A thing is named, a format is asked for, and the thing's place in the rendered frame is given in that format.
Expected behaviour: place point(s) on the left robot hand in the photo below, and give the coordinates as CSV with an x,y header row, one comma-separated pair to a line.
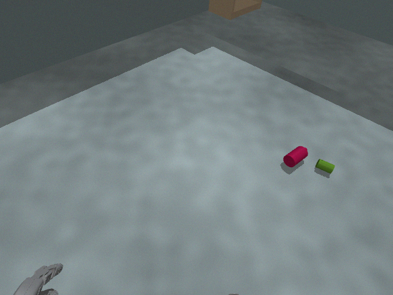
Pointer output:
x,y
33,285

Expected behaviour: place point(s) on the bookshelf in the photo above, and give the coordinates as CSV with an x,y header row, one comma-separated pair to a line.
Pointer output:
x,y
230,9

